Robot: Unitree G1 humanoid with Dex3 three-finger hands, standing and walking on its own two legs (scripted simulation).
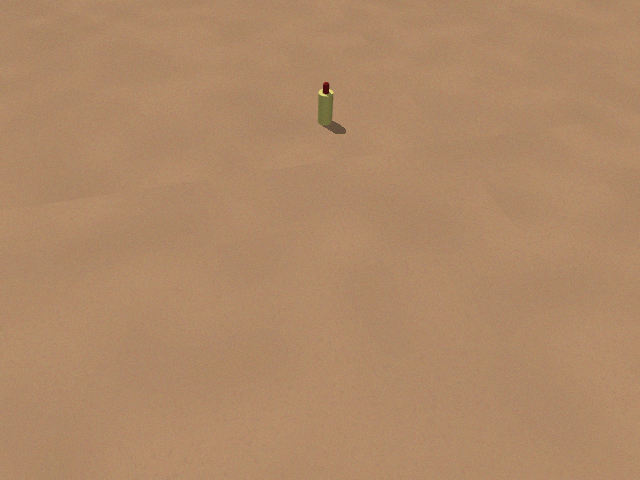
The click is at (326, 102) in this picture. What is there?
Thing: necked bottle
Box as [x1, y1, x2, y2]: [318, 82, 332, 125]
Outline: 327,82 324,82 323,88 318,92 318,122 324,125 329,124 331,122 332,91 328,88
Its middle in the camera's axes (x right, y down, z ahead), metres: +0.04 -0.74 +2.14
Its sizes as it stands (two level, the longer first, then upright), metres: 0.083 0.083 0.239
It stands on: the floor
